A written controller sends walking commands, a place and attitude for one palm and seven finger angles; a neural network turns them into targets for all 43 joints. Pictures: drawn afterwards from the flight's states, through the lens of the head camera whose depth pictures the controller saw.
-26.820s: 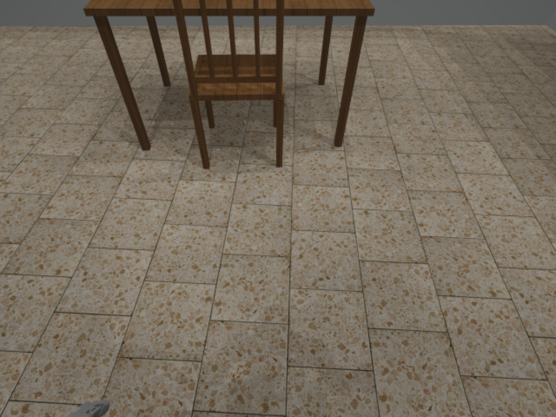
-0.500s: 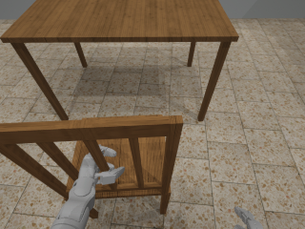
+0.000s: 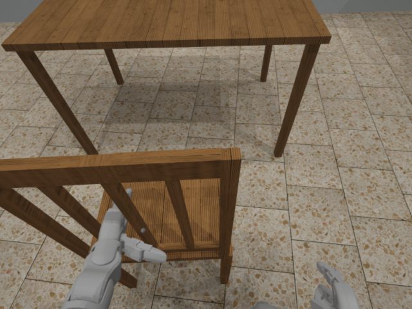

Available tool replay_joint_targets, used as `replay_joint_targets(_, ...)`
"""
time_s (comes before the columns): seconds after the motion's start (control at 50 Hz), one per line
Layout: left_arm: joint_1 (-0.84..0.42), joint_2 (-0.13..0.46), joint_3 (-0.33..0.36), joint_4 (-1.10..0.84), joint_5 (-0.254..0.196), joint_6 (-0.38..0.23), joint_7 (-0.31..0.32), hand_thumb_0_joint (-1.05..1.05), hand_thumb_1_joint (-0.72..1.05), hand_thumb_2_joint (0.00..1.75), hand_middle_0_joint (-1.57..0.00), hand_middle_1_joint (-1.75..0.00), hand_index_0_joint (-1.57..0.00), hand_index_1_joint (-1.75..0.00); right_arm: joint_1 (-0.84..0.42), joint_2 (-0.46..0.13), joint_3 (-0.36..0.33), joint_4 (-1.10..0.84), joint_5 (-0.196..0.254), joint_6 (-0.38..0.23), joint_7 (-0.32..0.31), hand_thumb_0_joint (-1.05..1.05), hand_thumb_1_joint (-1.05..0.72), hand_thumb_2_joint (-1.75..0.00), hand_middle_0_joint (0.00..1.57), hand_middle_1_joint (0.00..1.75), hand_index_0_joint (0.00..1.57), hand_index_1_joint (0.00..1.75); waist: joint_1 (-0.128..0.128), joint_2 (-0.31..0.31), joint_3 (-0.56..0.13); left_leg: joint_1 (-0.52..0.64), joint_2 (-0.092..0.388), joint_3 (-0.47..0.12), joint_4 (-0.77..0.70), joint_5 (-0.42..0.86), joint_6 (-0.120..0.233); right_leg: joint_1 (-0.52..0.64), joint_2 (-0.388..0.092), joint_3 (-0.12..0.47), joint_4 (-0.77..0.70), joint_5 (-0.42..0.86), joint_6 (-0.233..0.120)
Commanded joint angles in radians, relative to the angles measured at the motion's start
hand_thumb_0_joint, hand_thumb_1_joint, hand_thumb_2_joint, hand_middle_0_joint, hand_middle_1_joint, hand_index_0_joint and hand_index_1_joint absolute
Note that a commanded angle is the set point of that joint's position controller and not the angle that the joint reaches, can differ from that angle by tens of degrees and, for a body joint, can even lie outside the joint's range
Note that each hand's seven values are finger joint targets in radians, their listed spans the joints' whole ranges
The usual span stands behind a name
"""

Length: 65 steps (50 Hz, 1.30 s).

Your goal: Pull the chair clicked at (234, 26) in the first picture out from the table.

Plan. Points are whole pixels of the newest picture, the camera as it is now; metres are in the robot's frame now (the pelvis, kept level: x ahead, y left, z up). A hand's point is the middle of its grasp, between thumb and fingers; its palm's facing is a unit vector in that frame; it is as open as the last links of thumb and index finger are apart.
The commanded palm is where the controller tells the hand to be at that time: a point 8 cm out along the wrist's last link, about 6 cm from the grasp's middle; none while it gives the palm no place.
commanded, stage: draw the fingers out of the gap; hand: left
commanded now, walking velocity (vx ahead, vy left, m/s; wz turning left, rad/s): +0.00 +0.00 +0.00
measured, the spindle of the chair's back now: (136, 221) +0.30 +0.16 -0.03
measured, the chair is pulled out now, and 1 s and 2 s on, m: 0.52 0.52 0.52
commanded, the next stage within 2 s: draw the hand back to the body in 0.86 s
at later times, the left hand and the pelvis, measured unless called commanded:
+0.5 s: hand (132, 270) +0.21 +0.15 -0.04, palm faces +0.04 -0.98 -0.21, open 17.5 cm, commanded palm +0.18 +0.20 -0.01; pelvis +0.00 +0.00 -0.01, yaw +1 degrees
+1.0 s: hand out of the picture +0.13 +0.15 -0.03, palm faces +0.06 -0.98 -0.21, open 17.5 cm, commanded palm +0.10 +0.20 +0.00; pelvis -0.01 +0.01 -0.02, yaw +1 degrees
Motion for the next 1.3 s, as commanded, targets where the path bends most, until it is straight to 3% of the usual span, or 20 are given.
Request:
replay_joint_targets(0.0,-0.171,0.109,0.040,-0.213,-0.005,-0.052,-0.001,0.00,-0.55,0.20,0.00,0.00,0.00,0.00,-0.041,-0.142,-0.048,-0.136,0.002,-0.048,-0.015,0.00,-0.90,-0.90,0.20,0.30,0.20,0.30,-0.019,-0.075,-0.251,0.018,-0.044,0.019,-0.095,0.309,0.054,0.230,0.035,-0.013,-0.092,0.283,-0.028)
replay_joint_targets(0.06,-0.171,0.114,0.036,-0.223,-0.003,-0.052,-0.006,0.00,-0.55,0.20,0.00,0.00,0.00,0.00,-0.036,-0.144,-0.049,-0.134,0.003,-0.052,-0.018,0.00,-0.90,-0.90,0.20,0.30,0.20,0.30,-0.025,-0.070,-0.268,0.026,-0.045,0.016,-0.089,0.329,0.054,0.235,0.034,-0.014,-0.089,0.306,-0.029)
replay_joint_targets(0.1,-0.045,0.134,0.077,-0.170,-0.010,-0.047,-0.015,0.00,-0.55,0.20,0.00,0.00,0.00,0.00,-0.037,-0.148,-0.048,-0.142,0.002,-0.051,-0.017,0.00,-0.90,-0.90,0.20,0.30,0.20,0.30,-0.003,-0.120,-0.239,-0.020,-0.048,0.019,-0.088,0.303,0.052,0.240,0.033,-0.015,-0.086,0.293,-0.028)
replay_joint_targets(0.16,-0.014,0.155,0.079,-0.247,-0.006,-0.055,-0.022,0.00,-0.55,0.20,0.00,0.00,0.00,0.00,-0.045,-0.146,-0.050,-0.163,0.005,-0.056,-0.016,0.00,-0.90,-0.90,0.20,0.30,0.20,0.30,0.002,-0.073,-0.255,-0.009,-0.047,0.021,-0.087,0.311,0.052,0.248,0.030,-0.013,-0.083,0.289,-0.032)
replay_joint_targets(0.36,0.181,0.133,0.022,-0.449,-0.001,-0.079,-0.004,0.00,-0.55,0.20,0.00,0.00,0.00,0.00,-0.052,-0.136,-0.047,-0.193,0.004,-0.105,-0.025,0.00,-0.90,-0.90,0.20,0.30,0.20,0.30,-0.012,-0.041,-0.208,-0.013,-0.046,0.003,-0.065,0.287,0.052,0.181,0.032,-0.025,-0.067,0.227,-0.032)
replay_joint_targets(0.42,0.269,0.098,-0.018,-0.492,-0.002,-0.081,-0.003,0.00,-0.55,0.20,0.00,0.00,0.00,0.00,-0.056,-0.130,-0.045,-0.202,0.003,-0.121,-0.026,0.00,-0.90,-0.90,0.20,0.30,0.20,0.30,-0.009,-0.064,-0.212,-0.012,-0.047,-0.002,-0.056,0.281,0.053,0.168,0.032,-0.030,-0.058,0.216,-0.030)
replay_joint_targets(0.48,0.279,0.124,0.002,-0.519,-0.003,-0.080,-0.005,0.00,-0.55,0.20,0.00,0.00,0.00,0.00,-0.058,-0.131,-0.041,-0.201,0.001,-0.126,-0.033,0.00,-0.90,-0.90,0.20,0.30,0.20,0.30,-0.016,-0.066,-0.193,-0.033,-0.051,-0.010,-0.048,0.256,0.054,0.153,0.032,-0.028,-0.056,0.188,-0.029)
replay_joint_targets(0.52,0.351,0.129,0.014,-0.520,-0.001,-0.079,-0.011,0.00,-0.55,0.20,0.00,0.00,0.00,0.00,-0.065,-0.126,-0.042,-0.210,0.002,-0.126,-0.035,0.00,-0.90,-0.90,0.20,0.30,0.20,0.30,-0.003,-0.083,-0.191,-0.044,-0.050,-0.009,-0.044,0.249,0.054,0.152,0.033,-0.029,-0.051,0.174,-0.030)
replay_joint_targets(0.56,0.363,0.121,-0.008,-0.558,0.010,-0.075,-0.012,0.00,-0.55,0.20,0.00,0.00,0.00,0.00,-0.069,-0.123,-0.039,-0.221,0.002,-0.130,-0.035,0.00,-0.90,-0.90,0.20,0.30,0.20,0.30,-0.003,-0.036,-0.184,-0.045,-0.051,-0.014,-0.043,0.253,0.053,0.139,0.033,-0.032,-0.043,0.161,-0.035)
replay_joint_targets(0.68,0.470,0.081,-0.057,-0.623,0.011,-0.060,-0.009,0.00,-0.55,0.20,0.00,0.00,0.00,0.00,-0.075,-0.111,-0.036,-0.245,0.000,-0.139,-0.037,0.00,-0.90,-0.90,0.20,0.30,0.20,0.30,-0.002,-0.050,-0.178,-0.054,-0.051,-0.023,-0.031,0.234,0.051,0.118,0.033,-0.039,-0.032,0.135,-0.033)
replay_joint_targets(0.8,0.621,0.089,-0.044,-0.673,0.029,-0.060,0.006,0.00,-0.55,0.20,0.00,0.00,0.00,0.00,-0.089,-0.096,-0.043,-0.265,0.001,-0.130,-0.039,0.00,-0.90,-0.90,0.20,0.30,0.20,0.30,0.015,-0.063,-0.161,-0.091,-0.051,-0.024,-0.016,0.219,0.050,0.106,0.036,-0.041,-0.012,0.119,-0.037)
replay_joint_targets(0.96,0.719,0.093,-0.061,-0.759,0.037,-0.093,0.001,0.00,-0.55,0.20,0.00,0.00,0.00,0.00,-0.093,-0.088,-0.049,-0.281,0.003,-0.136,-0.048,0.00,-0.90,-0.90,0.20,0.30,0.20,0.30,0.009,-0.057,-0.141,-0.127,-0.053,-0.027,0.018,0.185,0.055,0.065,0.041,-0.038,0.004,0.075,-0.040)
replay_joint_targets(0.98,0.631,0.001,-0.072,-0.896,-0.090,-0.213,-0.016,0.00,-0.55,0.20,0.00,0.00,0.00,0.00,-0.066,-0.080,-0.039,-0.279,0.007,-0.165,-0.046,0.00,-0.90,-0.90,0.20,0.30,0.20,0.30,-0.009,-0.096,-0.123,-0.139,-0.066,-0.029,0.054,0.187,0.050,0.019,0.050,-0.052,0.015,0.089,-0.037)
replay_joint_targets(1.0,0.655,0.071,-0.013,-0.847,-0.088,-0.273,-0.023,0.00,-0.55,0.20,0.00,0.00,0.00,0.00,-0.070,-0.085,-0.049,-0.246,0.009,-0.181,-0.045,0.00,-0.90,-0.90,0.20,0.30,0.20,0.30,0.006,-0.080,-0.158,-0.135,-0.065,-0.024,0.071,0.180,0.049,0.022,0.051,-0.043,0.028,0.077,-0.039)
replay_joint_targets(1.06,0.683,0.110,0.052,-0.875,-0.116,-0.390,-0.047,0.00,-0.55,0.20,0.00,0.00,0.00,0.00,-0.055,-0.078,-0.059,-0.222,0.016,-0.208,-0.034,0.00,-0.90,-0.90,0.20,0.30,0.20,0.30,0.024,-0.014,-0.184,-0.143,-0.064,-0.024,0.080,0.206,0.042,0.029,0.050,-0.036,0.055,0.091,-0.045)
replay_joint_targets(1.12,0.677,0.081,0.040,-0.819,-0.126,-0.501,-0.101,0.00,-0.55,0.20,0.00,0.00,0.00,0.00,-0.078,-0.071,-0.064,-0.203,0.023,-0.214,-0.012,0.00,-0.90,-0.90,0.20,0.30,0.20,0.30,0.016,-0.052,-0.141,-0.199,-0.060,-0.022,0.103,0.155,0.038,-0.021,0.052,-0.033,0.074,0.035,-0.042)
replay_joint_targets(1.16,0.668,0.096,0.049,-0.800,-0.129,-0.567,-0.149,0.00,-0.55,0.20,0.00,0.00,0.00,0.00,-0.101,-0.072,-0.069,-0.196,0.027,-0.217,0.004,0.00,-0.90,-0.90,0.20,0.30,0.20,0.30,0.022,-0.021,-0.140,-0.229,-0.058,-0.020,0.116,0.127,0.038,-0.028,0.049,-0.019,0.083,-0.004,-0.048)
replay_joint_targets(1.2,0.694,0.128,0.087,-0.783,-0.150,-0.603,-0.211,0.00,-0.55,0.20,0.00,0.00,0.00,0.00,-0.116,-0.076,-0.075,-0.202,0.035,-0.211,0.013,0.00,-0.90,-0.90,0.20,0.30,0.20,0.30,0.025,-0.042,-0.163,-0.241,-0.057,-0.015,0.123,0.102,0.040,-0.010,0.045,-0.002,0.072,-0.033,-0.045)
replay_joint_targets(1.26,0.747,0.169,0.171,-0.795,-0.188,-0.540,-0.243,0.00,-0.55,0.20,0.00,0.00,0.00,0.00,-0.149,-0.075,-0.077,-0.238,0.053,-0.191,0.001,0.00,-0.90,-0.90,0.20,0.30,0.20,0.30,0.054,-0.028,-0.207,-0.213,-0.058,-0.010,0.084,0.085,0.044,0.073,0.038,0.014,0.031,-0.069,-0.044)
replay_joint_targets(1.28,0.732,0.164,0.171,-0.829,-0.207,-0.516,-0.242,0.00,-0.55,0.20,0.00,0.00,0.00,0.00,-0.147,-0.071,-0.068,-0.248,0.058,-0.188,-0.006,0.00,-0.90,-0.90,0.20,0.30,0.20,0.30,0.047,-0.034,-0.192,-0.209,-0.058,-0.009,0.070,0.073,0.045,0.079,0.034,0.015,0.013,-0.087,-0.039)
